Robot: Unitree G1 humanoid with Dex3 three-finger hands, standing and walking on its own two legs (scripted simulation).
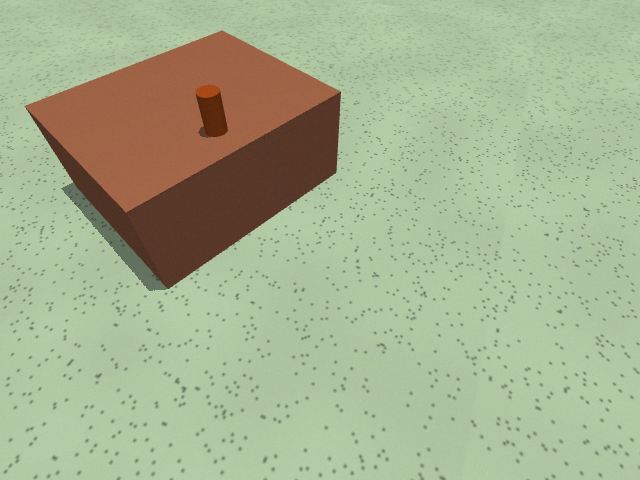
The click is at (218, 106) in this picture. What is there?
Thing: squat round
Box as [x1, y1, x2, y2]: [195, 85, 227, 136]
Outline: 204,85 199,87 195,91 205,131 208,135 218,136 223,134 227,130 219,89 214,85
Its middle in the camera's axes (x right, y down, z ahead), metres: -0.35 -0.44 +1.33
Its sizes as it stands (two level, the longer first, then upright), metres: 0.079 0.079 0.150
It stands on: a support 0.42 m high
